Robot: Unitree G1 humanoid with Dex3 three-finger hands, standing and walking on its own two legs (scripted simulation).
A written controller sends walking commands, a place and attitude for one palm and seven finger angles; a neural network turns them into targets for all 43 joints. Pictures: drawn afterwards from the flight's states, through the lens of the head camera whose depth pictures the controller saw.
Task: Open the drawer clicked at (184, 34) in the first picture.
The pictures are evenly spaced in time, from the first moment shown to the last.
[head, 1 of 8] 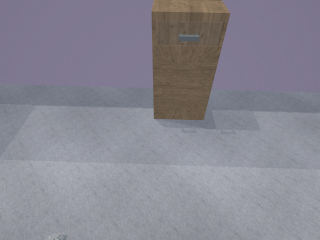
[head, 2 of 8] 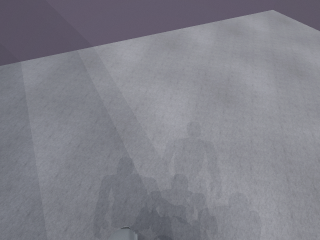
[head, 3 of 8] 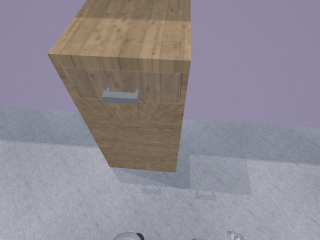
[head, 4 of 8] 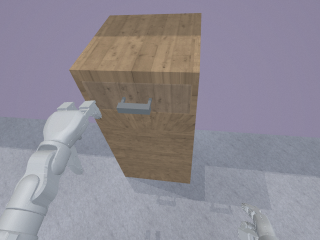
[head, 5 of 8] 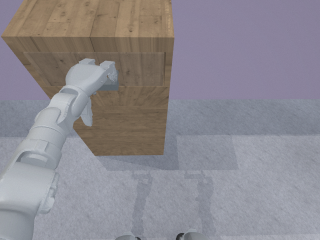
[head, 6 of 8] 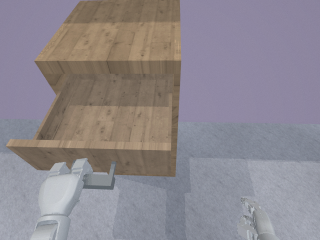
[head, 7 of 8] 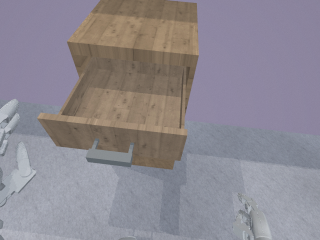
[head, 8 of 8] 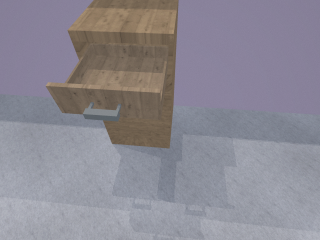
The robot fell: no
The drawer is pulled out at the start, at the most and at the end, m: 0.00 0.30 0.29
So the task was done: yes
